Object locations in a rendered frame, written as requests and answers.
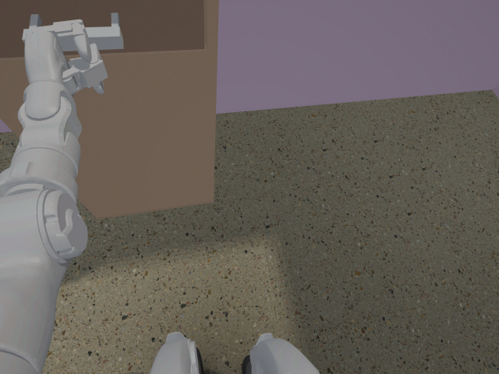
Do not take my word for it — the handle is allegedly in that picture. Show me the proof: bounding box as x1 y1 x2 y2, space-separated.
22 12 124 51

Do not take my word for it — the robot thigh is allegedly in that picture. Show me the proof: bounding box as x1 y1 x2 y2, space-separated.
249 338 320 374
150 339 200 374

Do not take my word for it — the cabinet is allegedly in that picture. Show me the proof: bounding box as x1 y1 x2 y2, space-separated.
0 0 219 220

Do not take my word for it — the robot left upper arm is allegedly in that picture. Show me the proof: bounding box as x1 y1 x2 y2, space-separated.
0 189 88 374

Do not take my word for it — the drawer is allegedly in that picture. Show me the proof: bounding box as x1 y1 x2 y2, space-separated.
0 0 204 58

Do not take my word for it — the robot left forearm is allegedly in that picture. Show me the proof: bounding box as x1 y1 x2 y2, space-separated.
0 81 82 204

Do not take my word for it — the right robot thigh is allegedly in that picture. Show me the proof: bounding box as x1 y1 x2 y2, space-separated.
249 338 320 374

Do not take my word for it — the robot left hand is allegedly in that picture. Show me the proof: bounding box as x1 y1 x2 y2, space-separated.
24 19 108 98

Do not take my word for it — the left robot thigh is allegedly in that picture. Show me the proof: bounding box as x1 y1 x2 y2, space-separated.
150 339 200 374

